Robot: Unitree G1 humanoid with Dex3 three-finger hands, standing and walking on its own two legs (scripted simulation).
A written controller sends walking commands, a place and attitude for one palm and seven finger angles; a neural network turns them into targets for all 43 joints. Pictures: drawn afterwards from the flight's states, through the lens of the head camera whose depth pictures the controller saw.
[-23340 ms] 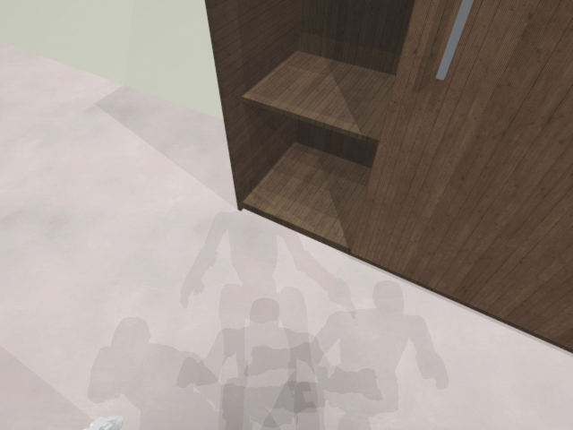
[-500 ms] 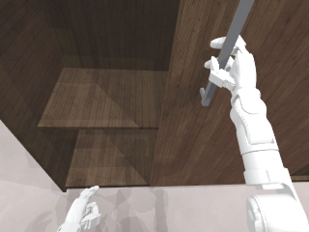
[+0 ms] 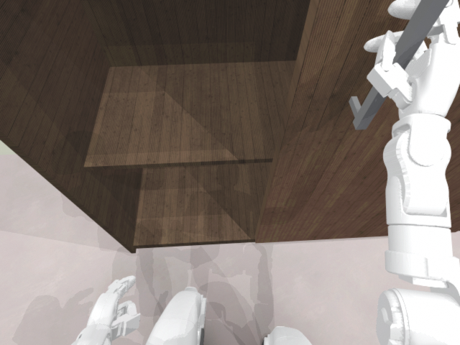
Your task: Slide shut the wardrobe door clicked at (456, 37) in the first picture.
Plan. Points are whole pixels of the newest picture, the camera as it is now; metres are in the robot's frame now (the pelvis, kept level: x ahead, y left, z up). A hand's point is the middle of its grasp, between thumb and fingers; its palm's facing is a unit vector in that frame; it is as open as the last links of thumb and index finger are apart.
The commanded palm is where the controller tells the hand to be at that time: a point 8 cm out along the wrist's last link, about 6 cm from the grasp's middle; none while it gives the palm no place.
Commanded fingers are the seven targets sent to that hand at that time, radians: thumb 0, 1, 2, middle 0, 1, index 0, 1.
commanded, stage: step sideways, sliding the door along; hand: right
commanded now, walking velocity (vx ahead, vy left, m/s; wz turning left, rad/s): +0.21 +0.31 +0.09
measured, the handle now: (409, 21) +0.46 -0.20 +0.27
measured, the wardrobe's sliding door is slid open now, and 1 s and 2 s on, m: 0.52 0.31 0.07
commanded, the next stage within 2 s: none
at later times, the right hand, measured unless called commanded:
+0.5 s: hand (327, 68) +0.43 -0.11 +0.23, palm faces +0.35 +0.94 -0.04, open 6.1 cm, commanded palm +0.38 -0.08 +0.23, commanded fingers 0.00 -0.90 -0.90 0.45 1.40 0.45 1.40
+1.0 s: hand (214, 72) +0.41 +0.04 +0.23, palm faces +0.23 +0.97 +0.00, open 6.1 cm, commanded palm +0.37 +0.03 +0.22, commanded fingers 0.00 -0.90 -0.90 0.45 1.40 0.45 1.40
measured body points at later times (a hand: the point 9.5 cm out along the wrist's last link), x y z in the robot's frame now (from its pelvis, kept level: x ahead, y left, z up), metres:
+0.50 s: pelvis +0.09 +0.11 +0.01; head +0.17 +0.08 +0.44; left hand +0.35 +0.29 -0.08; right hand +0.40 -0.15 +0.23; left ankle +0.10 +0.26 -0.67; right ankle +0.05 -0.07 -0.73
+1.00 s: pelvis +0.14 +0.20 +0.01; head +0.22 +0.16 +0.45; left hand +0.37 +0.39 -0.07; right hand +0.39 -0.02 +0.23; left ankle +0.16 +0.36 -0.64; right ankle +0.11 +0.03 -0.73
